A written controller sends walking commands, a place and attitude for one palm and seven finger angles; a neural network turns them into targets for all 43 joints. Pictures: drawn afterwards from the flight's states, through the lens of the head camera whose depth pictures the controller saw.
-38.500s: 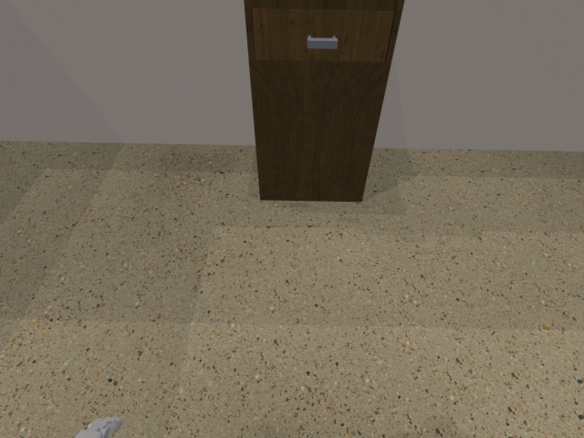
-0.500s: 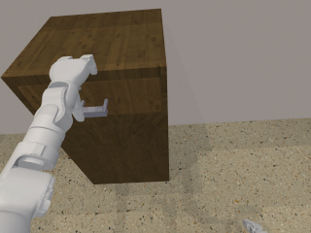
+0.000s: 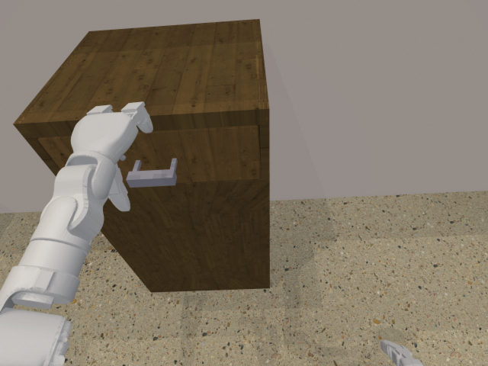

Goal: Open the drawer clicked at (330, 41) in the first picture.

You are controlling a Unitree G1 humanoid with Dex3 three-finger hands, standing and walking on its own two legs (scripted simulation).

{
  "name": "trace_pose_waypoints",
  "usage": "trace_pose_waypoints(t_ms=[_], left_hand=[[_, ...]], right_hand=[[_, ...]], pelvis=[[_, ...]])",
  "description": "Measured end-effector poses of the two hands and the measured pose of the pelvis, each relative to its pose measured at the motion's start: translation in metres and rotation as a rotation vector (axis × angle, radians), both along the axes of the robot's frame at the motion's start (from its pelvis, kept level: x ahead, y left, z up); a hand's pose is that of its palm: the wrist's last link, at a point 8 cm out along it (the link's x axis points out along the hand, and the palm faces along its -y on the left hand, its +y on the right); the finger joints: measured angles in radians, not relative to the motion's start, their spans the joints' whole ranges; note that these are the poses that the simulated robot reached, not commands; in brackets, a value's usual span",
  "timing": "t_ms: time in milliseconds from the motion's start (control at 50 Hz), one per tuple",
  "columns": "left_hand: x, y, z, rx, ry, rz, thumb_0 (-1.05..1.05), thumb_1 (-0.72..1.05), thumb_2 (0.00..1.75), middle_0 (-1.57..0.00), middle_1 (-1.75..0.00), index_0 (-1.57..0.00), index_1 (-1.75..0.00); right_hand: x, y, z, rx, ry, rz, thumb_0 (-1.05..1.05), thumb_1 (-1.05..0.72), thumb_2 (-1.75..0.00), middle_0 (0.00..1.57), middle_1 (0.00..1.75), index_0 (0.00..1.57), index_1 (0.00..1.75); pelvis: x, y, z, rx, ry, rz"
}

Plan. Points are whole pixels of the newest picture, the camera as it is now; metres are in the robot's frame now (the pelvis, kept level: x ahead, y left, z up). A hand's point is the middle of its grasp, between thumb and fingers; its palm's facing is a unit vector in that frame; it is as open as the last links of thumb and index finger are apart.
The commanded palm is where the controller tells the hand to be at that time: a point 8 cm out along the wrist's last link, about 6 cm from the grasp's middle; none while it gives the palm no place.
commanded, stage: draw the hand back to the body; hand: left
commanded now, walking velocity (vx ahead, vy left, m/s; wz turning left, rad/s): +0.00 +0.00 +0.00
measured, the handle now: (154, 170) +0.50 +0.24 +0.01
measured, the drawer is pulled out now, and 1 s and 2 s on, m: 0.00 0.00 0.00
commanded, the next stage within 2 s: step back with the hand held close in 1.36 s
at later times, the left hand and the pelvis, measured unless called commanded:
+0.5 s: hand (104, 207) +0.28 +0.20 +0.17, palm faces +0.22 -0.83 -0.52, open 13.6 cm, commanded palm +0.24 +0.25 +0.21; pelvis -0.02 +0.00 +0.00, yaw +2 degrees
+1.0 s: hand (44, 288) +0.17 +0.21 +0.19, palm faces +0.42 -0.83 -0.37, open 10.0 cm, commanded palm +0.11 +0.26 +0.21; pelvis -0.02 -0.02 +0.00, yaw +1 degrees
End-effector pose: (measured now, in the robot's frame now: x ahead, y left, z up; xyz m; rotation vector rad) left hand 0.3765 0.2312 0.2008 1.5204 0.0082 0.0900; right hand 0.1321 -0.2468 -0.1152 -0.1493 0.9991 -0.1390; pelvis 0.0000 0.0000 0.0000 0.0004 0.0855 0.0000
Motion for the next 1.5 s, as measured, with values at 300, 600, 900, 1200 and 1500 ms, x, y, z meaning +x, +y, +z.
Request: trace_pose_waypoints(t_ms=[300,600,900,1200,1500], left_hand=[[-0.076,0.023,0.003,-0.009,-0.011,0.073,0.00,-0.49,0.31,-0.32,-1.20,-0.32,-1.20],[-0.148,0.020,0.003,-1.138,-0.438,-0.100,-0.01,-0.33,0.37,-0.30,-1.10,-0.31,-1.10],[-0.222,0.020,0.000,-1.074,-0.457,-0.018,-0.01,0.14,0.58,-0.26,-0.79,-0.26,-0.79],[-0.290,0.022,0.003,-0.996,-0.502,0.064,0.00,0.66,0.80,-0.22,-0.45,-0.23,-0.45],[-0.279,0.033,0.003,-0.999,-0.511,0.048,0.01,0.88,0.90,-0.21,-0.31,-0.21,-0.31]], right_hand=[[0.071,0.044,0.031,0.048,-0.213,0.159,0.01,-0.91,-0.89,0.20,0.30,0.20,0.30],[0.052,0.052,0.053,0.011,-0.327,0.204,0.01,-0.90,-0.89,0.21,0.30,0.20,0.30],[0.016,0.004,0.036,-0.036,-0.282,0.128,0.02,-0.90,-0.89,0.21,0.30,0.20,0.30],[0.029,0.019,0.048,-0.011,-0.404,0.172,0.02,-0.90,-0.89,0.20,0.30,0.20,0.30],[0.021,0.032,0.046,-0.011,-0.380,0.188,0.02,-0.90,-0.89,0.21,0.30,0.20,0.30]], pelvis=[[-0.010,0.003,0.002,0.003,-0.066,0.023],[-0.014,-0.011,0.005,-0.002,-0.162,0.016],[-0.020,-0.020,0.005,-0.001,-0.171,0.015],[-0.035,-0.026,0.004,-0.010,-0.194,0.037],[-0.033,-0.017,0.004,-0.009,-0.189,0.036]])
